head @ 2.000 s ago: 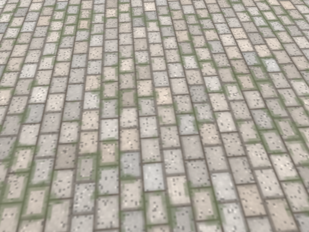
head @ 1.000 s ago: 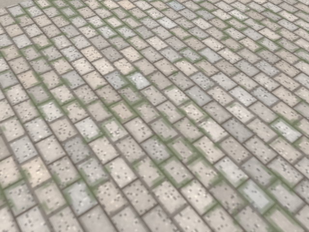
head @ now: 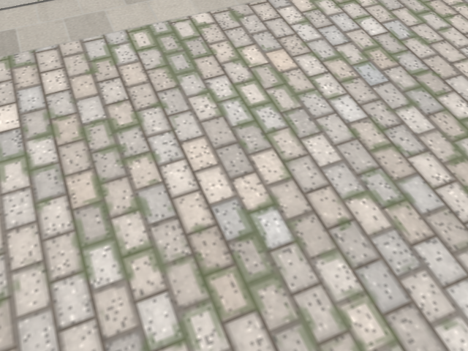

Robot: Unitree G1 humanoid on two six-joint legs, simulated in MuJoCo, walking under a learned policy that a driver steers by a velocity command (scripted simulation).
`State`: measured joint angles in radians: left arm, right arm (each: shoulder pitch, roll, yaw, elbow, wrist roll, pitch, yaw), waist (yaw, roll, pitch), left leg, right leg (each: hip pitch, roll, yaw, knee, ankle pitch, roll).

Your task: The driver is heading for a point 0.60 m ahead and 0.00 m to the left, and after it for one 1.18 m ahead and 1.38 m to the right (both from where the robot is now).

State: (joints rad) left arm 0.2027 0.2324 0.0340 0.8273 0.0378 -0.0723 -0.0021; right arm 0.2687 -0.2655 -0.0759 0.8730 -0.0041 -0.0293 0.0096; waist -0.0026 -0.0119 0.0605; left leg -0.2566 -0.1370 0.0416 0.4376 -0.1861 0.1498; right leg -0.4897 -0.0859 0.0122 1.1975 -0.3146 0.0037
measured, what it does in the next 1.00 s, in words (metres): walks ahead: right foot, then left foot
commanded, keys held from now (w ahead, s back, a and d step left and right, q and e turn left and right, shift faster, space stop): w+q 0.32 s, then w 0.34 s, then e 0.34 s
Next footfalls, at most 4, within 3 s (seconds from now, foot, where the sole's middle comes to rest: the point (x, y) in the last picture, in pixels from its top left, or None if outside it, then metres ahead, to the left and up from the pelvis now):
0.36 right None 0.40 -0.11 -0.77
0.84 left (186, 316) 0.56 0.16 -0.77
1.30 right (264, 330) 0.52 -0.06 -0.77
1.82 left None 0.42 0.15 -0.77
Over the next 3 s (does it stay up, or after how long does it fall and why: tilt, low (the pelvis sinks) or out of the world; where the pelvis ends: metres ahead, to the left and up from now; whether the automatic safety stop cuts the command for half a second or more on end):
stays up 0.58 -0.20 0.01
